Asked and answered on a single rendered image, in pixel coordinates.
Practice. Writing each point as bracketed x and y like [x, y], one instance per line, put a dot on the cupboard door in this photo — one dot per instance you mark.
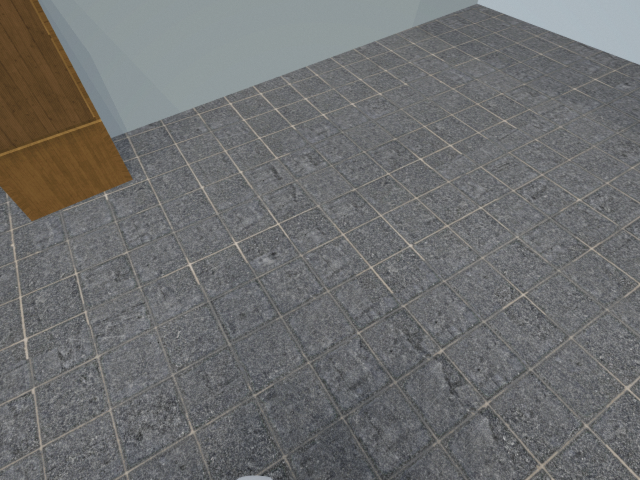
[37, 93]

